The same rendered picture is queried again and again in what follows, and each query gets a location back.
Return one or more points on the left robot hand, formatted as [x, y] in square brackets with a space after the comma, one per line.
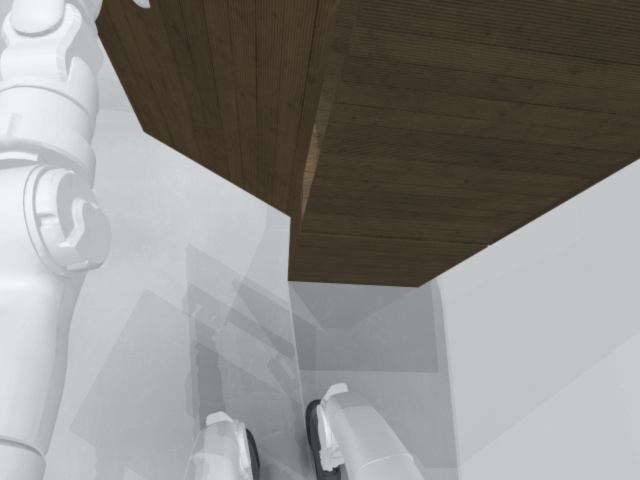
[94, 6]

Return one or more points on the robot right thigh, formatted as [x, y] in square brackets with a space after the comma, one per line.
[370, 449]

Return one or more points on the cupboard door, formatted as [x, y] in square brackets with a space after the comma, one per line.
[234, 85]

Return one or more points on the robot left forearm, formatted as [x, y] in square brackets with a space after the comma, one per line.
[49, 96]

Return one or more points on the robot right foot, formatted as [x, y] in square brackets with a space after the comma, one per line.
[314, 442]

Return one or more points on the robot left upper arm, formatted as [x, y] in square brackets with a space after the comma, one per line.
[52, 232]

